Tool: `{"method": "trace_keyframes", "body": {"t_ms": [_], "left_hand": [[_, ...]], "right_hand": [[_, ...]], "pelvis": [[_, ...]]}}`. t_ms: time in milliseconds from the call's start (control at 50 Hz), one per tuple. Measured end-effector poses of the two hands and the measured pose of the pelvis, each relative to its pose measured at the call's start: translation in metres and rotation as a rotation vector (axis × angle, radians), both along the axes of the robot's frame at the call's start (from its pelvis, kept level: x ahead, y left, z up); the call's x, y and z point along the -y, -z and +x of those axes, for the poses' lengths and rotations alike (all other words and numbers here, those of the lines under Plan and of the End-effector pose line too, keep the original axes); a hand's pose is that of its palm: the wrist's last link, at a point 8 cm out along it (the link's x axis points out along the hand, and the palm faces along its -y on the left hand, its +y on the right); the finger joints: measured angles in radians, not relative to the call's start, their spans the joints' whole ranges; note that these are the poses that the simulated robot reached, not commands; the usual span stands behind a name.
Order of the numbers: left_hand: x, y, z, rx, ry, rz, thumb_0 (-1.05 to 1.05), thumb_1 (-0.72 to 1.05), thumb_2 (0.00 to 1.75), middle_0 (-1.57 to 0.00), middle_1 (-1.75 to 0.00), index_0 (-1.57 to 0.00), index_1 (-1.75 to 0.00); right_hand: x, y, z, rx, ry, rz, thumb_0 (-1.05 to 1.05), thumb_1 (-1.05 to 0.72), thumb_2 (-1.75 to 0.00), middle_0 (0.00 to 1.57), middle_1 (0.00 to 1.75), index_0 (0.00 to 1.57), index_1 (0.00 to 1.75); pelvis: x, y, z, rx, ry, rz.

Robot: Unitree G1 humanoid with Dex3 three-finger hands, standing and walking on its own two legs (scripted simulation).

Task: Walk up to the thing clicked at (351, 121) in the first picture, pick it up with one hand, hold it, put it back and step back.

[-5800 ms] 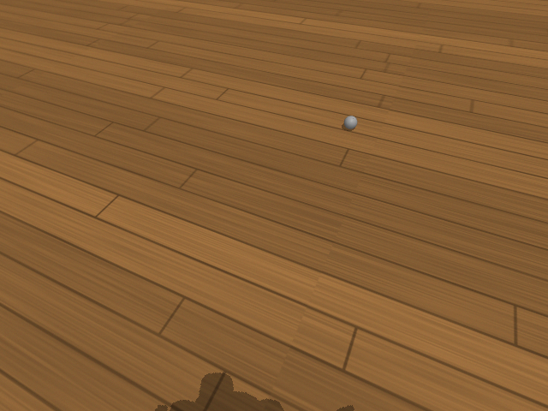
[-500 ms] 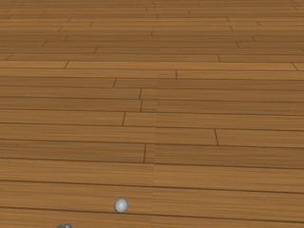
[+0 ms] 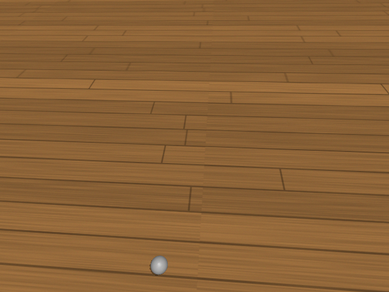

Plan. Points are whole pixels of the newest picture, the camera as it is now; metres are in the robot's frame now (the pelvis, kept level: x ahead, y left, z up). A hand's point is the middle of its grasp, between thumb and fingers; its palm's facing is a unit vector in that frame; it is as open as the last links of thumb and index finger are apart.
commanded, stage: walk up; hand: left
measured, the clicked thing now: (159, 264) +0.39 +0.23 -0.74
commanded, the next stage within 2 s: stand in 0.22 s
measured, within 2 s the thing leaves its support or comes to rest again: neither
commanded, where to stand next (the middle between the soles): +0.02 -0.01 m, yaw +0 degrees
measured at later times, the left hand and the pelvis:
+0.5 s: hand out of the picture +0.08 +0.25 -0.16, palm faces -0.02 -0.94 -0.34, open 7.3 cm; pelvis +0.00 +0.00 +0.00, yaw +0 degrees
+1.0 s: hand out of the picture +0.07 +0.25 -0.16, palm faces -0.02 -0.94 -0.34, open 7.3 cm; pelvis +0.00 +0.00 +0.00, yaw +0 degrees
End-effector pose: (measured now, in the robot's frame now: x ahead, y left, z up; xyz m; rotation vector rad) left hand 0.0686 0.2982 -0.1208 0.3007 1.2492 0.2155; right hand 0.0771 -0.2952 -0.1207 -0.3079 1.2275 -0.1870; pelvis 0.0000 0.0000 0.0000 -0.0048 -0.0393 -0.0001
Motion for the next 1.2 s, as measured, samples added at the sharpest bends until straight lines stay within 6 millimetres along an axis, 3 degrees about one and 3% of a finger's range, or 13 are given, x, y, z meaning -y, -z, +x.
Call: {"method": "trace_keyframes", "body": {"t_ms": [420, 820, 1200], "left_hand": [[0.001, -0.001, 0.004, 0.020, 0.018, 0.001, 0.01, 0.91, 0.90, -0.20, -0.30, -0.21, -0.30], [0.002, -0.001, -0.011, -0.012, 0.018, 0.007, 0.01, 0.91, 0.90, -0.20, -0.30, -0.21, -0.30], [0.005, -0.002, -0.001, 0.005, 0.024, 0.005, 0.01, 0.91, 0.90, -0.20, -0.30, -0.21, -0.30]], "right_hand": [[0.001, -0.003, 0.002, 0.018, -0.004, -0.009, 0.01, -0.90, -0.90, 0.20, 0.30, 0.21, 0.30], [0.005, 0.001, -0.013, -0.016, 0.002, 0.000, 0.01, -0.90, -0.90, 0.20, 0.30, 0.21, 0.30], [0.006, -0.001, -0.006, -0.009, -0.005, -0.005, 0.01, -0.90, -0.90, 0.20, 0.30, 0.21, 0.30]], "pelvis": [[-0.001, -0.001, -0.002, 0.004, 0.000, 0.000], [0.003, -0.001, -0.004, 0.004, 0.000, 0.002], [0.005, -0.001, 0.001, 0.001, 0.000, 0.002]]}}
